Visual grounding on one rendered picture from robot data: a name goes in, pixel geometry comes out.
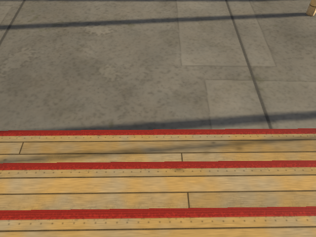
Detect stairs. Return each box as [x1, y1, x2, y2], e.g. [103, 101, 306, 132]
[0, 128, 316, 237]

